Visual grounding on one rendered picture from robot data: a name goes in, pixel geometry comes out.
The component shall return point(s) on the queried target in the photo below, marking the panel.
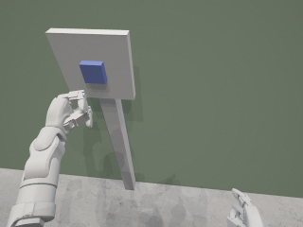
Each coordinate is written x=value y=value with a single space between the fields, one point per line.
x=112 y=46

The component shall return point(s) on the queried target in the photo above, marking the robot left hand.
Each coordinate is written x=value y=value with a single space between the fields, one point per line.
x=61 y=115

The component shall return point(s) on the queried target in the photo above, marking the left robot forearm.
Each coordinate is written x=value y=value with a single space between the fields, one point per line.
x=35 y=203

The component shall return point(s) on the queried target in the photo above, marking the robot right hand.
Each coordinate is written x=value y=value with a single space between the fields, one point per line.
x=248 y=217

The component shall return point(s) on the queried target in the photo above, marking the button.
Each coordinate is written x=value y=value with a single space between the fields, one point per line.
x=93 y=72

